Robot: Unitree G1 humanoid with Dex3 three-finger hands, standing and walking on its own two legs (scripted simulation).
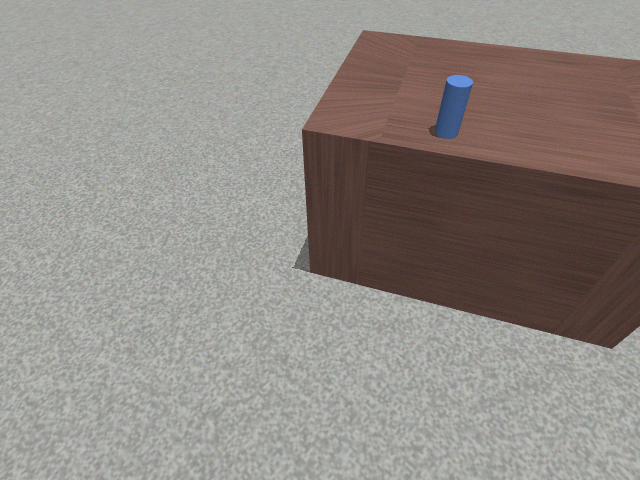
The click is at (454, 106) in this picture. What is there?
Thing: squat round
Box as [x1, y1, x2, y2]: [435, 75, 472, 138]
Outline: 466,76 452,75 449,76 446,80 435,127 435,133 441,137 451,138 457,135 472,84 472,80
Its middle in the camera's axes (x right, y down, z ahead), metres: +0.34 -0.34 +0.99
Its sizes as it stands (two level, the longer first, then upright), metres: 0.061 0.061 0.142
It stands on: a support 0.65 m high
